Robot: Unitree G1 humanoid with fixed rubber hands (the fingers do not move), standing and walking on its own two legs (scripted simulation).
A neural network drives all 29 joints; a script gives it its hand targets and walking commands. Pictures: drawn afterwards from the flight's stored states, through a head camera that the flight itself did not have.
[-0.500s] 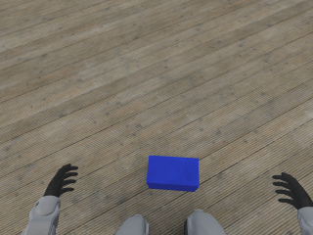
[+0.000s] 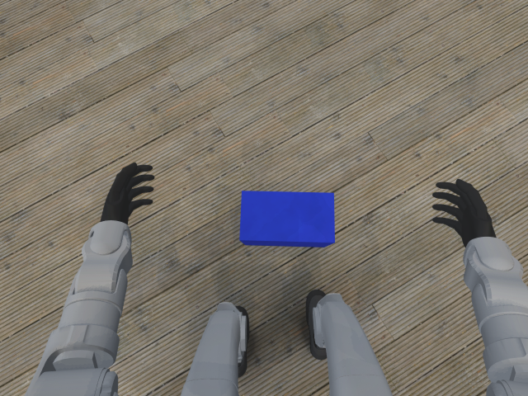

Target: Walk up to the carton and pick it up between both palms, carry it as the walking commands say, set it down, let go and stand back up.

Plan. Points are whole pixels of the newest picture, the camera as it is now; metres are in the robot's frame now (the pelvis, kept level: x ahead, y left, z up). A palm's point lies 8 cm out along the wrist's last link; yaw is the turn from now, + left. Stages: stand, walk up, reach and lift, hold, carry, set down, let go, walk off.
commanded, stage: reach and lift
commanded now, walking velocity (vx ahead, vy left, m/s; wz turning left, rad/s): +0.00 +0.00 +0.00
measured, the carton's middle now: (286, 221) +0.42 -0.04 -0.61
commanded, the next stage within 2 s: none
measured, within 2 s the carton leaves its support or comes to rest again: neither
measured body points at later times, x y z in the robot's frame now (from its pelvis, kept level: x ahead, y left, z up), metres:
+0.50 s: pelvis -0.02 -0.01 -0.04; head +0.29 -0.03 +0.28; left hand +0.47 +0.19 -0.17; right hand +0.46 -0.27 -0.17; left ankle +0.02 +0.13 -0.67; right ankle +0.06 -0.13 -0.67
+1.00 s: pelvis -0.07 -0.01 -0.15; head +0.28 -0.02 +0.13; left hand +0.45 +0.18 -0.31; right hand +0.45 -0.25 -0.31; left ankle +0.02 +0.13 -0.67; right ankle +0.06 -0.13 -0.67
